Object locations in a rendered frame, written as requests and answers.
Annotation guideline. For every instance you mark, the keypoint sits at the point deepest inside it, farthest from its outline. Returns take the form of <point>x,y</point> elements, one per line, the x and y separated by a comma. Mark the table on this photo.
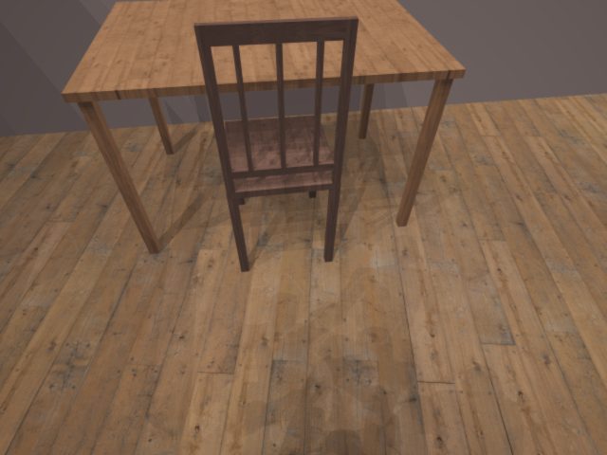
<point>148,49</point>

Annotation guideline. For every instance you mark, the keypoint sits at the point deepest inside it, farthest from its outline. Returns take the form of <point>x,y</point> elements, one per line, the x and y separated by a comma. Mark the chair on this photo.
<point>271,156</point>

